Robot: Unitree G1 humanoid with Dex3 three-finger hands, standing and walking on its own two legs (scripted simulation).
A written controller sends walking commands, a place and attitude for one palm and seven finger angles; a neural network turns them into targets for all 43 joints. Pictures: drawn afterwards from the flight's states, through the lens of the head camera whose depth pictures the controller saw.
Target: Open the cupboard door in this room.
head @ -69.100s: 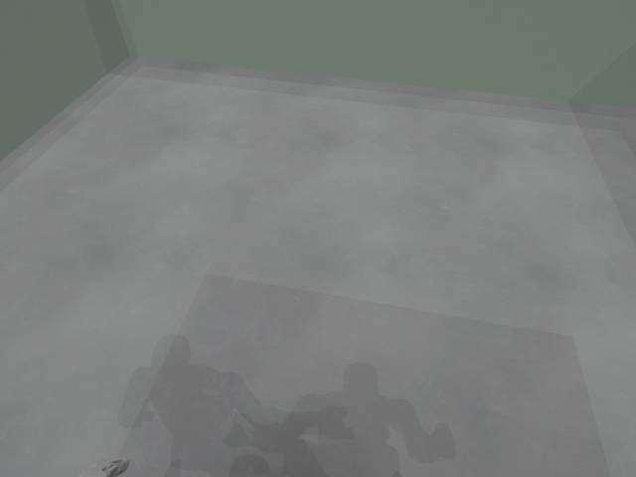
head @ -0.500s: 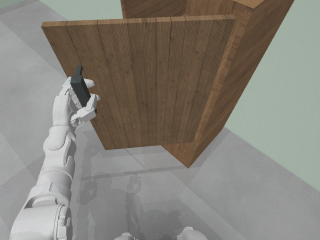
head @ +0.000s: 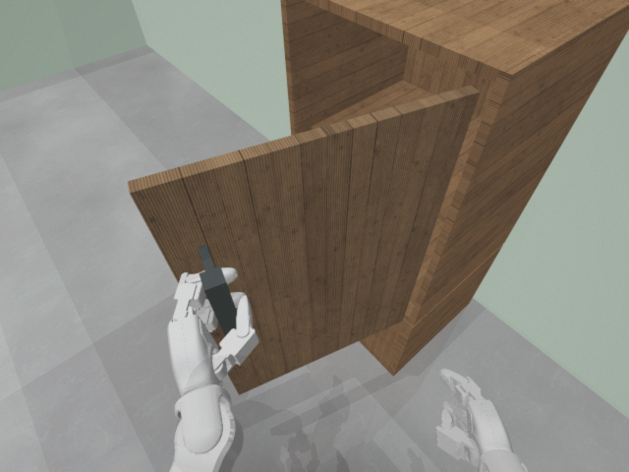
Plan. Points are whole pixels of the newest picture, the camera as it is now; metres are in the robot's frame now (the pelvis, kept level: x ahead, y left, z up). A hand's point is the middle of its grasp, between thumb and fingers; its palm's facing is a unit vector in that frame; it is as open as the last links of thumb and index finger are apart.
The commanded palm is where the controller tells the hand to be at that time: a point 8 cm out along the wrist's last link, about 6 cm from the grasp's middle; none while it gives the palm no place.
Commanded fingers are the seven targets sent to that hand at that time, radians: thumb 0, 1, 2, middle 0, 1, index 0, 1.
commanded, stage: pull the door open along its arc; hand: left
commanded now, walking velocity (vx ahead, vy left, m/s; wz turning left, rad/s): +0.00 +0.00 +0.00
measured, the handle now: (220, 295) +0.32 +0.14 +0.06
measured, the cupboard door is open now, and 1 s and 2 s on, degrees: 74 82 84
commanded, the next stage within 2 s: open thumb and fingers to let go in 0.30 s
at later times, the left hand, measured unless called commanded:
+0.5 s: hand (272, 368) +0.23 +0.06 +0.06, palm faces +0.35 -0.94 +0.01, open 6.3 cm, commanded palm +0.18 +0.11 +0.06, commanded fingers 0.00 0.48 0.72 -0.37 -1.30 -0.37 -1.30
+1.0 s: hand (249, 370) +0.22 +0.09 +0.06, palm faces +0.36 -0.93 +0.01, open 13.5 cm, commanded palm +0.18 +0.11 +0.06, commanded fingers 0.00 -0.50 0.30 -0.22 -0.75 -0.22 -0.75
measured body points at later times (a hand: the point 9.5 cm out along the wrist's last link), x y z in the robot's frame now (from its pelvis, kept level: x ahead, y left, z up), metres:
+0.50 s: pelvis +0.00 -0.02 -0.01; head +0.02 -0.05 +0.44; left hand +0.20 +0.11 +0.07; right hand +0.19 -0.24 -0.10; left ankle -0.02 +0.13 -0.70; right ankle -0.01 -0.09 -0.70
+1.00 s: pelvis -0.02 +0.00 -0.01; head +0.00 -0.02 +0.44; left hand +0.20 +0.14 +0.07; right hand +0.17 -0.20 -0.09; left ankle -0.02 +0.13 -0.70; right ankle -0.01 -0.09 -0.70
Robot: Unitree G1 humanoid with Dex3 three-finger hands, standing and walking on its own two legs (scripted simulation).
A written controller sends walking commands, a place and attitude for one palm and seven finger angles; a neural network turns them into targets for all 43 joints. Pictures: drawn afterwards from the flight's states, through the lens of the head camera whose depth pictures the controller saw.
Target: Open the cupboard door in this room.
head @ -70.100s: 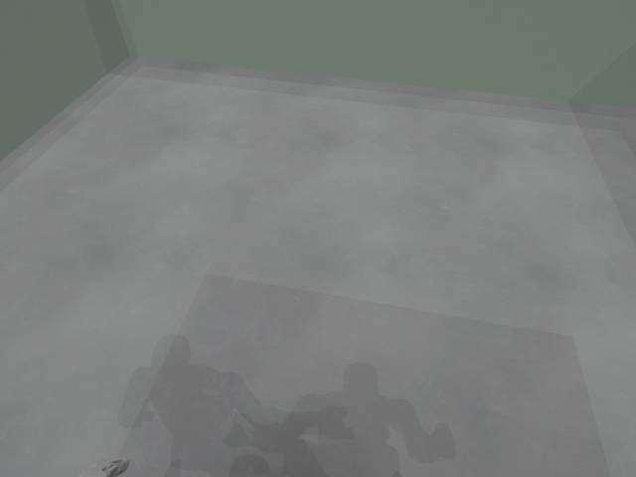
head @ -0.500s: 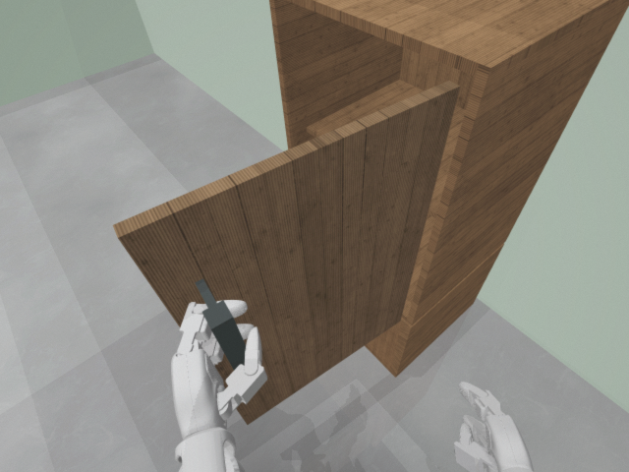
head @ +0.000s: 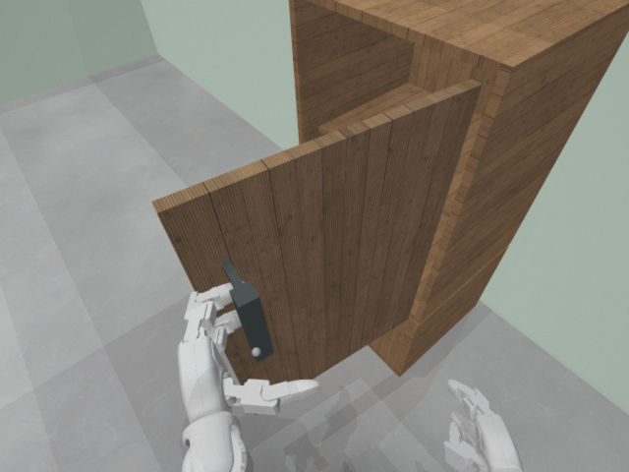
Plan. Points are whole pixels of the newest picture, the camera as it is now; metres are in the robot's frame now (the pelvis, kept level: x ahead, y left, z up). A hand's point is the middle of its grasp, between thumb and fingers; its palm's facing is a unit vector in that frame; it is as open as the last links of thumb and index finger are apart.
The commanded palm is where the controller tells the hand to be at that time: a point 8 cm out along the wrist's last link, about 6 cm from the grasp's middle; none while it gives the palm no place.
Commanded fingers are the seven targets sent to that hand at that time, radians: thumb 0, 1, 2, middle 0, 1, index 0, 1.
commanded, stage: open thumb and fingers to let go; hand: left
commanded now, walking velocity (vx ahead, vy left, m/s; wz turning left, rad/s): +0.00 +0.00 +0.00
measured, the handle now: (246, 311) +0.29 +0.10 +0.07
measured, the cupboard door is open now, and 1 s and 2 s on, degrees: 82 84 84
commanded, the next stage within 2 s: slide the hand sideways off the handle in 0.22 s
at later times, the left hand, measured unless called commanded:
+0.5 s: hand (259, 376) +0.22 +0.08 +0.07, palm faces -0.04 -1.00 +0.00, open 16.4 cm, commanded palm +0.19 +0.11 +0.07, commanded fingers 0.00 -0.50 0.30 -0.15 -0.30 -0.15 -0.30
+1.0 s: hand (237, 401) +0.19 +0.09 +0.07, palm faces -0.05 -1.00 +0.01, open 16.1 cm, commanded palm +0.16 +0.15 +0.07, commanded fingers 0.00 -0.50 0.30 -0.15 -0.30 -0.15 -0.30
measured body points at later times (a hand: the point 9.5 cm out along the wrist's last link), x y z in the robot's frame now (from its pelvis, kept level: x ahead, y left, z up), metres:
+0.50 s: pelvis +0.00 +0.01 +0.00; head +0.03 -0.01 +0.45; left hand +0.21 +0.13 +0.08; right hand +0.18 -0.20 -0.08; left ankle +0.00 +0.13 -0.69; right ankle +0.01 -0.09 -0.69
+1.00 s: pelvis +0.01 +0.02 -0.02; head +0.05 +0.00 +0.43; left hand +0.19 +0.15 +0.07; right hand +0.19 -0.20 -0.08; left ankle +0.00 +0.13 -0.69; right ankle +0.01 -0.09 -0.69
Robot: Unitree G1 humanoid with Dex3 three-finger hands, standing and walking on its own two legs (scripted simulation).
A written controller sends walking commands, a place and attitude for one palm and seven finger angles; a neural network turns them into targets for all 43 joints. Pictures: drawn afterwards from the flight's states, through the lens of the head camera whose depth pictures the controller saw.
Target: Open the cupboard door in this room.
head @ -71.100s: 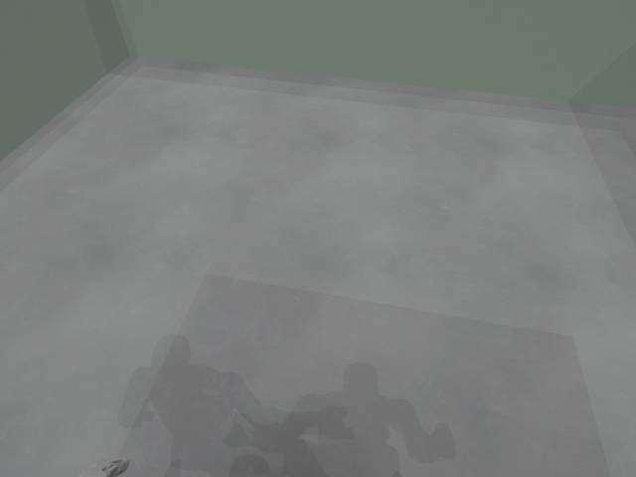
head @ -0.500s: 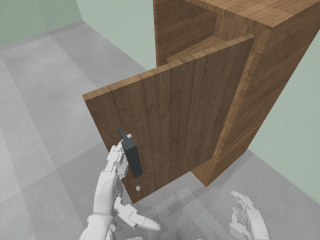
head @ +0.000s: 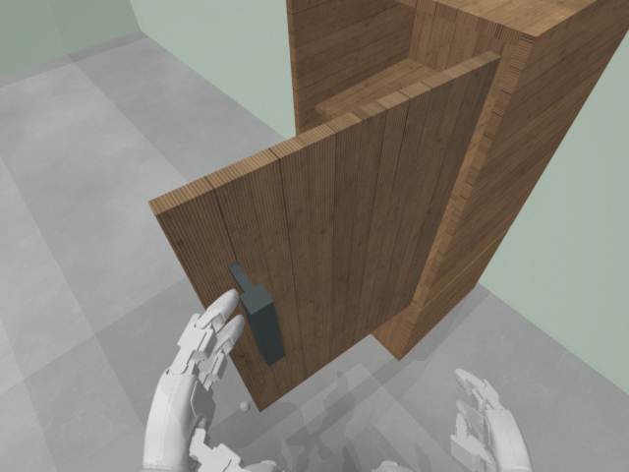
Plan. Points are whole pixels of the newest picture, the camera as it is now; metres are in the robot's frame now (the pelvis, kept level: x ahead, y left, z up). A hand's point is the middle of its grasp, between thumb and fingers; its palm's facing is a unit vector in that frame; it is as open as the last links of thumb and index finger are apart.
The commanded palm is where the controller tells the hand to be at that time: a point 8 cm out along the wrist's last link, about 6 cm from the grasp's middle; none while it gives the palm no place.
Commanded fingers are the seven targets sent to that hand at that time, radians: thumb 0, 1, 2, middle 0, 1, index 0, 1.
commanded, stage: slide the hand sideways off the handle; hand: left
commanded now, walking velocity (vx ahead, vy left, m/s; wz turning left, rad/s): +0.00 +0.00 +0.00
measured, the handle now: (255, 314) +0.28 +0.08 +0.09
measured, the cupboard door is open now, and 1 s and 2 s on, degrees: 84 84 84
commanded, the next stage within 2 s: draw the hand back to the body in 0.52 s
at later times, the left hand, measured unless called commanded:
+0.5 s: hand (192, 447) +0.15 +0.12 +0.09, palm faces +0.00 -1.00 -0.01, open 16.3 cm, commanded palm +0.11 +0.18 +0.09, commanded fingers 0.00 -0.50 0.30 -0.15 -0.30 -0.15 -0.30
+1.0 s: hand (138, 432) +0.15 +0.16 +0.12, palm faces -0.01 -1.00 -0.06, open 16.3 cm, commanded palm +0.11 +0.23 +0.14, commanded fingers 0.00 -0.50 0.30 -0.15 -0.30 -0.15 -0.30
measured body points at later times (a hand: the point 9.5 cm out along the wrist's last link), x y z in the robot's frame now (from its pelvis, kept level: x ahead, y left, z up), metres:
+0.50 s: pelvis +0.00 +0.00 -0.01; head +0.03 -0.01 +0.44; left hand +0.14 +0.18 +0.09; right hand +0.19 -0.22 -0.07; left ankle -0.01 +0.11 -0.68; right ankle +0.01 -0.11 -0.68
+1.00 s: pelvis +0.00 +0.01 +0.01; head +0.01 +0.00 +0.46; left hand +0.14 +0.21 +0.13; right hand +0.19 -0.21 -0.05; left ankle -0.01 +0.11 -0.68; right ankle +0.01 -0.11 -0.68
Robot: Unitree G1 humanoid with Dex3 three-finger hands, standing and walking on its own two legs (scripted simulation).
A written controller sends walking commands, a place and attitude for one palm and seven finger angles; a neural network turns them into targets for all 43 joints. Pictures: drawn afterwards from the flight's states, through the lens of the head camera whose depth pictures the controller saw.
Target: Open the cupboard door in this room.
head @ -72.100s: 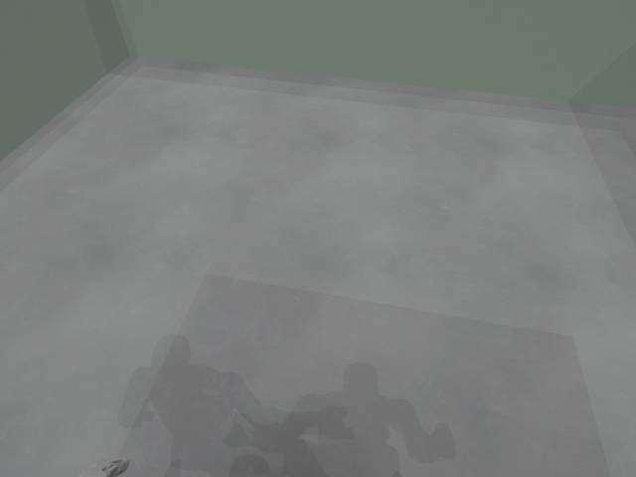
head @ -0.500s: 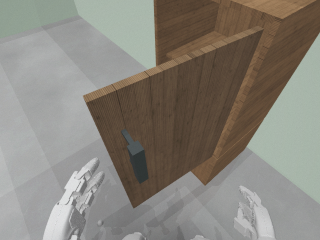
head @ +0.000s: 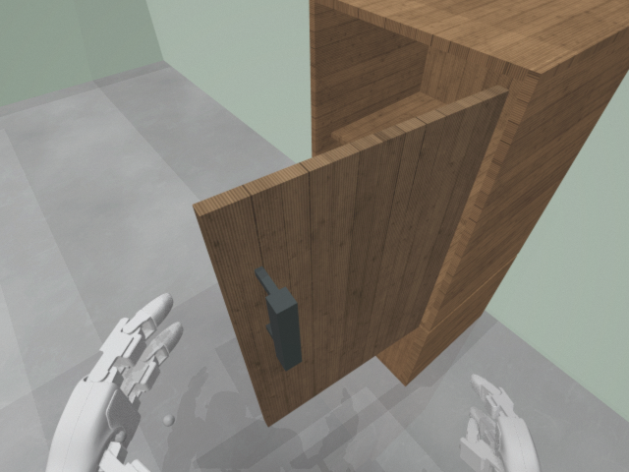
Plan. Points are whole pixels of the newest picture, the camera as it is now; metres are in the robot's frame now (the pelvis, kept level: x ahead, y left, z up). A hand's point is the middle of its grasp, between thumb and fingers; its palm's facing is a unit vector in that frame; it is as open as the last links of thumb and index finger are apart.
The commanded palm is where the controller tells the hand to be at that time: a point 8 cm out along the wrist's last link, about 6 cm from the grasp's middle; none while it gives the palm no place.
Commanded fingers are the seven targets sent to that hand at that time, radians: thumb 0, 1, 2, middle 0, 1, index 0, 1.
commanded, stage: draw the hand back to the body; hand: left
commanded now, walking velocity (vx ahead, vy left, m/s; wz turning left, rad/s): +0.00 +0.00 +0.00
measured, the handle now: (276, 319) +0.28 +0.07 +0.08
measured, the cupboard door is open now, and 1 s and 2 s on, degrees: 84 84 84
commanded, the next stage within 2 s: step back with the hand held close in 1.20 s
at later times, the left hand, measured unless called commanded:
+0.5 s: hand (74, 357) +0.19 +0.23 +0.16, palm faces +0.31 -0.88 -0.37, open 12.9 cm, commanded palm +0.14 +0.28 +0.19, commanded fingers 0.00 0.38 0.68 -0.18 -0.30 -0.18 -0.30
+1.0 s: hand (27, 299) +0.21 +0.26 +0.21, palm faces +0.43 -0.81 -0.39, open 7.7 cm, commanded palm +0.16 +0.30 +0.23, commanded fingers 0.00 0.90 0.90 -0.20 -0.30 -0.20 -0.30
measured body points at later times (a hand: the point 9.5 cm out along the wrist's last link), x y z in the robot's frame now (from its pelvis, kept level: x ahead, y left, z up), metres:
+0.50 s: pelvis +0.02 +0.01 +0.05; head +0.00 +0.00 +0.50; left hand +0.16 +0.28 +0.18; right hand +0.20 -0.20 -0.02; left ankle -0.01 +0.11 -0.68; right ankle +0.01 -0.11 -0.68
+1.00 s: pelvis +0.02 +0.00 +0.06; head +0.00 -0.01 +0.51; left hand +0.18 +0.30 +0.23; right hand +0.21 -0.22 -0.02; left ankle -0.01 +0.11 -0.68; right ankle +0.01 -0.11 -0.68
